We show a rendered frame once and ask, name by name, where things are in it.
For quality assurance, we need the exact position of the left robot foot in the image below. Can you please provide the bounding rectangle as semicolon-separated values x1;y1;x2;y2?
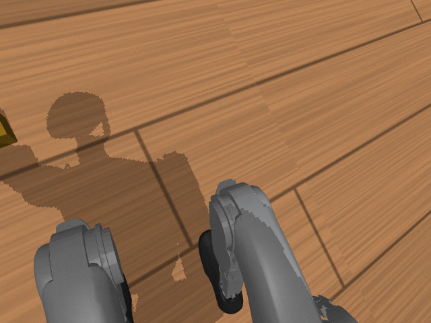
121;273;134;323

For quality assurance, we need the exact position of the right robot foot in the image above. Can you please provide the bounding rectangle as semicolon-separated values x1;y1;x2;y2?
198;229;243;314

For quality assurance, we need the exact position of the cube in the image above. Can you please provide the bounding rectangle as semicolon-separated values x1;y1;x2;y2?
0;114;18;148

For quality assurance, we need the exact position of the right robot hand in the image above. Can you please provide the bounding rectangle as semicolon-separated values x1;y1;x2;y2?
313;295;358;323

